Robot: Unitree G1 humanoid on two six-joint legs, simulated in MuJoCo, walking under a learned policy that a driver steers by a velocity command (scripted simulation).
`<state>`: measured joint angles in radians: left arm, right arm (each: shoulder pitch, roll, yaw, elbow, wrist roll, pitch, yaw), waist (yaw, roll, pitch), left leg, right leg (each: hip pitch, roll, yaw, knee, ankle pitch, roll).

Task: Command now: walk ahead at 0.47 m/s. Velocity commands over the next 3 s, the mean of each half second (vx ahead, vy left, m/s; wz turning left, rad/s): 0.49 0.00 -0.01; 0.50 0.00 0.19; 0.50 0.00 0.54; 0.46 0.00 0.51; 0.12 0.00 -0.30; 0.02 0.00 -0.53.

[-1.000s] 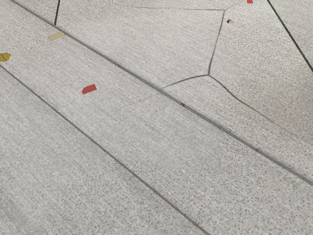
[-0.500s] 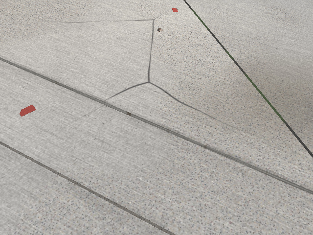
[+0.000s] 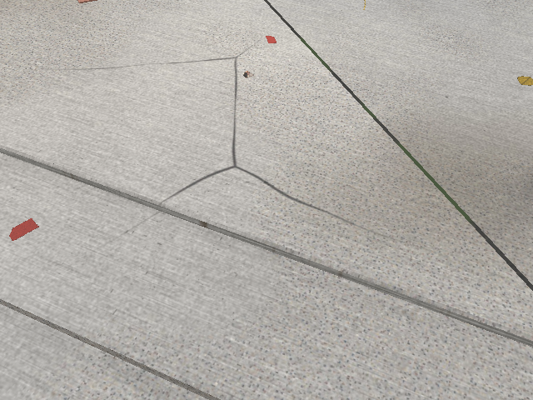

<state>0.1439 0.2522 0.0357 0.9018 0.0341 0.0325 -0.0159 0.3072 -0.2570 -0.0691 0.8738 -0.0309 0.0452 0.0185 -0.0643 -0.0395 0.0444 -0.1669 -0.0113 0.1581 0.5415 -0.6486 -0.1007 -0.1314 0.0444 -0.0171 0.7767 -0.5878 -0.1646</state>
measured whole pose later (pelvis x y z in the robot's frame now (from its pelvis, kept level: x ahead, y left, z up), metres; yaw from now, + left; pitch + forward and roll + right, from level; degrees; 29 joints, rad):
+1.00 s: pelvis +0.59 +0.00 +0.03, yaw +8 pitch -2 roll -1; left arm 0.28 0.23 0.03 0.97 0.03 -0.08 0.00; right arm 0.14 -0.23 -0.05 0.87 -0.02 -0.02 0.03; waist -0.01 0.00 0.08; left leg -0.40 -0.08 0.06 0.61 -0.17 0.14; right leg -0.17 0.05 -0.09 1.12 -0.40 -0.08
